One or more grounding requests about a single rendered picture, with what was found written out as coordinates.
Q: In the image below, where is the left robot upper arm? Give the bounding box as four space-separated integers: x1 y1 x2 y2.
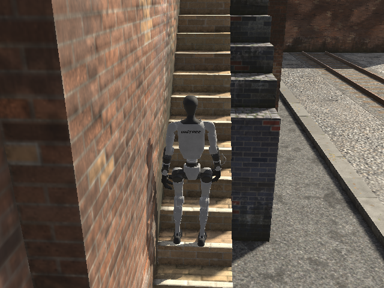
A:
165 121 179 155

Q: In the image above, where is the right robot upper arm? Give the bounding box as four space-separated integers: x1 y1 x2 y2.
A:
203 121 218 154

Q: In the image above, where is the robot right shin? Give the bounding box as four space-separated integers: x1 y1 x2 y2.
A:
199 198 209 239

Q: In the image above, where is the right robot foot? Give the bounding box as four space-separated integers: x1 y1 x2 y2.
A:
197 232 207 247

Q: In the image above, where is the right robot hand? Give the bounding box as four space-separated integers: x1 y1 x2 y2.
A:
211 168 221 182

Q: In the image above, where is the left robot forearm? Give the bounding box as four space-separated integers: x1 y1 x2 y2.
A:
161 147 172 176

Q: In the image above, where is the right robot forearm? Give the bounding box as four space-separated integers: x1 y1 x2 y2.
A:
211 146 221 171

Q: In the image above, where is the left robot hand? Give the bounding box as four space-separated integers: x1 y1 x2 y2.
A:
161 175 173 190

